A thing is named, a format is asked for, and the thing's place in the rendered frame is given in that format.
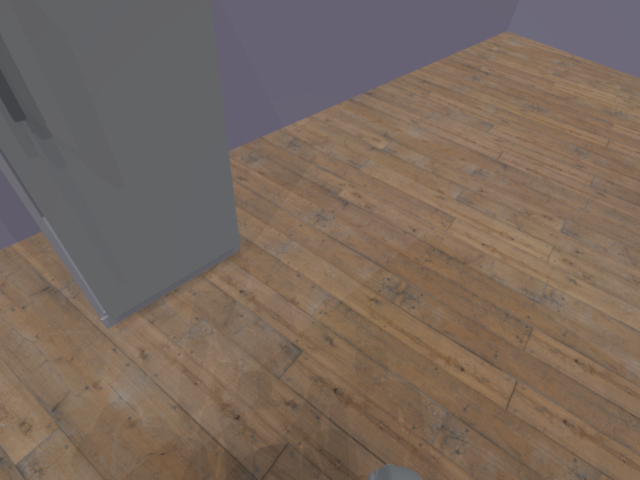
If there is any handle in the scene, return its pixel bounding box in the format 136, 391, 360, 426
0, 70, 27, 123

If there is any fridge door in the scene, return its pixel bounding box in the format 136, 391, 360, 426
0, 0, 240, 320

